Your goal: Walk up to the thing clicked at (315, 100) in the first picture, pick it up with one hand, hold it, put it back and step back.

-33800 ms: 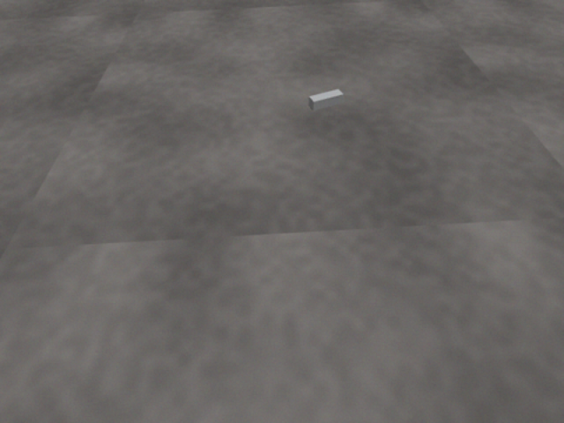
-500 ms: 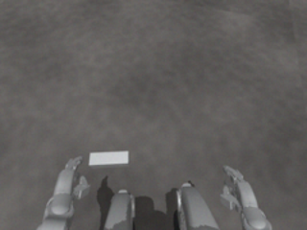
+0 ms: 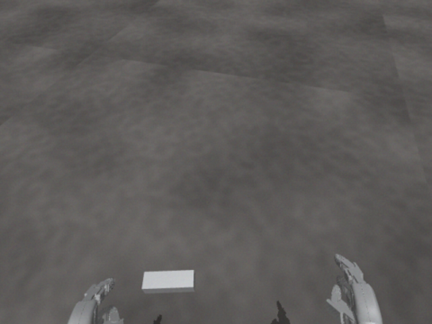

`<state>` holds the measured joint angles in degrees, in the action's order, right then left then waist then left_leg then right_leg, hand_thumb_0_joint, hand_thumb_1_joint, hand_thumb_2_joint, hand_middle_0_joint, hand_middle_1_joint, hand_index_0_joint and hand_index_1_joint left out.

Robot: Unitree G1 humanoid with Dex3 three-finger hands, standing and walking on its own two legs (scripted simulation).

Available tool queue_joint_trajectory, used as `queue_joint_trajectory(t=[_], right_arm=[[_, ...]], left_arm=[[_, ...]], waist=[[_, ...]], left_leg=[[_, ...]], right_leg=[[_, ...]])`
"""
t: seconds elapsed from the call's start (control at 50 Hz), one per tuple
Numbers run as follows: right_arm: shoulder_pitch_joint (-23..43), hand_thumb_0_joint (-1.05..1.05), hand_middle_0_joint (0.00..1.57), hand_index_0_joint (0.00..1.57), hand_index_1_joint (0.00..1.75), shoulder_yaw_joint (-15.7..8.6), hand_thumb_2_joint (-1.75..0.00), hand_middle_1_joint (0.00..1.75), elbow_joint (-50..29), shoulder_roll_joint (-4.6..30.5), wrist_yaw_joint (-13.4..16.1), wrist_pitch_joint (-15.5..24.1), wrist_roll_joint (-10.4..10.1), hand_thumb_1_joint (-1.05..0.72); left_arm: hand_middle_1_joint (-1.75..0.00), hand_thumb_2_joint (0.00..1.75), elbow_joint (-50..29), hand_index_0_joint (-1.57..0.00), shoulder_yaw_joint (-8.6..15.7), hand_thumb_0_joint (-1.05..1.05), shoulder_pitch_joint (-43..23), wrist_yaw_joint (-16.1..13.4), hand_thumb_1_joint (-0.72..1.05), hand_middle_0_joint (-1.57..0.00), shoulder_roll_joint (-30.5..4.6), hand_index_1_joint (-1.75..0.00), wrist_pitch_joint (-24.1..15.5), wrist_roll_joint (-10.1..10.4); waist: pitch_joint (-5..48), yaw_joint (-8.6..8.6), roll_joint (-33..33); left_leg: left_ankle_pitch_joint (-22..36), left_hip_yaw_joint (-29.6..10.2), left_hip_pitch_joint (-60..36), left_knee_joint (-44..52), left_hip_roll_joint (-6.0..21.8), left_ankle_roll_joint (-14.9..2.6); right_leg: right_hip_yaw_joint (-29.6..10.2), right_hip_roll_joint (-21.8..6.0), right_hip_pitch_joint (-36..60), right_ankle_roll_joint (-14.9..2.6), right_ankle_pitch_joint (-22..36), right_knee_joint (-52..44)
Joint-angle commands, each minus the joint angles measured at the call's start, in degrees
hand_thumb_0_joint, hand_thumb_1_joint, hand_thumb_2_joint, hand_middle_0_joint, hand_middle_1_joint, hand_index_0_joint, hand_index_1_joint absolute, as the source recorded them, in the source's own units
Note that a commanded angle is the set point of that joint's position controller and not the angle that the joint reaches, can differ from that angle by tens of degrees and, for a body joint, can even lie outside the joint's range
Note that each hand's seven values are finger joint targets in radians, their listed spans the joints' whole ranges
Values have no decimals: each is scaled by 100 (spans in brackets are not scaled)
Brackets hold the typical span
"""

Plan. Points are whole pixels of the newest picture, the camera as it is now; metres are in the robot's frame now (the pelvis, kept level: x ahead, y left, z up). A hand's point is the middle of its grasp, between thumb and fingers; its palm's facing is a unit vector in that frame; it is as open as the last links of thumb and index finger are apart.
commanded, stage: home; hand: left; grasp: from above
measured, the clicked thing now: (169, 281) +0.44 +0.21 -0.68
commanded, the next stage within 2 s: stand in 1.88 s
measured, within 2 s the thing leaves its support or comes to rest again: neither
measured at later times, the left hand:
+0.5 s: hand (121, 323) +0.16 +0.18 -0.05, palm faces +0.05 -0.98 -0.20, open 7.4 cm
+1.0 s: hand out of the picture +0.16 +0.18 -0.05, palm faces +0.05 -0.98 -0.20, open 7.4 cm
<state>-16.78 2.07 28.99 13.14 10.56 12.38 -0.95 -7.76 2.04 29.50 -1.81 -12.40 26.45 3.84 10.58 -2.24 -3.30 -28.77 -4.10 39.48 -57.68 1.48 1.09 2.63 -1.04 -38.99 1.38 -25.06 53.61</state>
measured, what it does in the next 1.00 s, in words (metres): stands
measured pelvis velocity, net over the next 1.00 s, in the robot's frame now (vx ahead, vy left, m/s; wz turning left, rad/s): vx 0.00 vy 0.00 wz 0.00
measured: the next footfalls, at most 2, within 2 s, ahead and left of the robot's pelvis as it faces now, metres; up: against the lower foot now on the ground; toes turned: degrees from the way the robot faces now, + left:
none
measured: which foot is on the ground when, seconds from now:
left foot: down 0.00-1.00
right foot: down 0.00-1.00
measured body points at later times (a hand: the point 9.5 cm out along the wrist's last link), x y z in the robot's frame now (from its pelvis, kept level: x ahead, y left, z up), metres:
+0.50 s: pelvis +0.00 +0.00 +0.00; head +0.02 +0.00 +0.45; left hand +0.16 +0.23 -0.03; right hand +0.16 -0.24 -0.07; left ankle +0.00 +0.13 -0.68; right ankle +0.02 -0.14 -0.68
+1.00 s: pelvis +0.00 +0.00 +0.00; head +0.02 +0.00 +0.45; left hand +0.16 +0.23 -0.03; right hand +0.16 -0.25 -0.06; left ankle +0.00 +0.13 -0.68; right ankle +0.02 -0.14 -0.68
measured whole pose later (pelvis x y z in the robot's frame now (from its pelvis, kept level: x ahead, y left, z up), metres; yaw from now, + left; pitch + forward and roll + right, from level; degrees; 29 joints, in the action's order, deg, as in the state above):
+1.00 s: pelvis +0.00 +0.00 +0.00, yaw +0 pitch +10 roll -2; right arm -16.2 1.9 31.2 12.8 10.3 14.3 -0.3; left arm -6.8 1.8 28.3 -0.9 -12.3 26.3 3.2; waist 9.2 -1.8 -2.8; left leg -29.0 -4.0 38.8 -57.9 1.6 1.3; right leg 2.5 -0.9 -38.6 1.2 -25.4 54.2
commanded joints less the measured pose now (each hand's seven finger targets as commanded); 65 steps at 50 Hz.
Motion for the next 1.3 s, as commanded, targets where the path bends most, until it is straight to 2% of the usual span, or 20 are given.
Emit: queue_joint_trajectory(t=[0.0,0.08,0.2,0.34,0.48,0.54,0.6,0.68,0.84,0.94,1.04,1.06,1.08,1.16,1.24,1.28], right_arm=[[348,0,20,20,30,-313,-90,30,-789,627,64,434,24,-90],[381,0,20,20,30,-325,-90,30,-756,625,53,488,52,-90],[460,0,20,20,30,-308,-90,30,-714,636,41,494,53,-90],[436,0,20,20,30,-322,-90,30,-667,645,44,495,66,-90],[475,0,20,20,30,-312,-90,30,-690,632,49,506,63,-90],[428,0,20,20,30,-333,-90,30,-653,660,52,512,61,-90],[419,0,20,20,30,-335,-90,30,-661,655,59,508,58,-90],[446,0,20,20,30,-328,-90,30,-667,646,51,506,53,-90],[450,0,20,20,30,-335,-90,30,-700,637,67,523,50,-90],[450,0,20,20,30,-324,-90,30,-686,611,71,551,48,-90],[441,0,20,20,30,-330,-90,30,-657,607,87,552,50,-90],[407,0,20,20,30,-348,-90,30,-662,621,89,547,54,-90],[437,0,20,20,30,-332,-90,30,-639,613,83,545,55,-90],[410,0,20,20,30,-349,-90,30,-645,610,89,545,52,-90],[421,0,20,20,30,-350,-90,30,-647,626,78,531,55,-90],[436,0,20,20,30,-353,-90,30,-666,626,78,513,52,-90]], left_arm=[[-30,90,-1032,-20,309,0,-303,54,90,-20,-595,-30,-306,-84],[-30,90,-1049,-20,346,0,-279,50,90,-20,-626,-30,-327,-127],[-30,90,-1058,-20,306,0,-299,32,90,-20,-631,-30,-350,-163],[-30,90,-1038,-20,286,0,-228,30,90,-20,-622,-30,-324,-145],[-30,90,-1015,-20,325,0,-255,24,90,-20,-621,-30,-323,-118],[-30,90,-1033,-20,323,0,-252,32,90,-20,-645,-30,-332,-122],[-30,90,-1008,-20,295,0,-220,33,90,-20,-612,-30,-329,-124],[-30,90,-951,-20,352,0,-279,32,90,-20,-624,-30,-321,-122],[-30,90,-982,-20,338,0,-296,44,90,-20,-650,-30,-299,-145],[-30,90,-1022,-20,331,0,-273,39,90,-20,-622,-30,-294,-136],[-30,90,-1034,-20,277,0,-234,47,90,-20,-606,-30,-308,-134],[-30,90,-1120,-20,371,0,-251,26,90,-20,-664,-30,-320,-136],[-30,90,-976,-20,306,0,-183,41,90,-20,-606,-30,-316,-138],[-30,90,-1080,-20,344,0,-253,27,90,-20,-651,-30,-313,-144],[-30,90,-984,-20,282,0,-160,42,90,-20,-590,-30,-299,-141],[-30,90,-1041,-20,329,0,-207,32,90,-20,-652,-30,-298,-148]], waist=[[223,-61,145],[364,-46,94],[288,16,36],[426,-2,31],[275,50,107],[392,-9,35],[415,18,74],[208,30,107],[193,9,106],[228,7,170],[274,-1,131],[413,9,156],[276,26,155],[420,-10,136],[308,-5,155],[271,43,49]], left_leg=[[1176,206,-416,981,-209,-186],[1373,191,-514,939,-215,-178],[1363,168,-509,1011,-204,-155],[1617,128,-570,976,-172,-132],[1099,122,-412,1056,-176,-159],[1340,125,-512,1031,-153,-134],[1466,117,-517,997,-147,-130],[1061,122,-424,1072,-145,-150],[911,188,-355,1023,-177,-172],[887,210,-343,960,-190,-185],[1175,209,-399,900,-188,-176],[1227,200,-445,905,-178,-172],[1209,189,-383,919,-180,-166],[1322,201,-450,866,-183,-175],[1353,179,-427,898,-167,-158],[1320,158,-407,923,-159,-147]], right_leg=[[171,211,478,-132,842,-869],[168,204,596,-128,1053,-833],[170,206,617,-146,1016,-818],[183,226,648,-155,1185,-759],[188,230,567,-133,779,-871],[172,229,593,-154,952,-789],[177,224,609,-155,1034,-761],[173,233,517,-136,726,-842],[126,207,479,-118,639,-896],[107,187,509,-103,630,-924],[108,189,557,-101,896,-863],[108,193,600,-112,936,-833],[127,198,574,-108,908,-835],[104,189,627,-111,1030,-814],[129,205,570,-113,1031,-795],[150,207,533,-122,984,-787]])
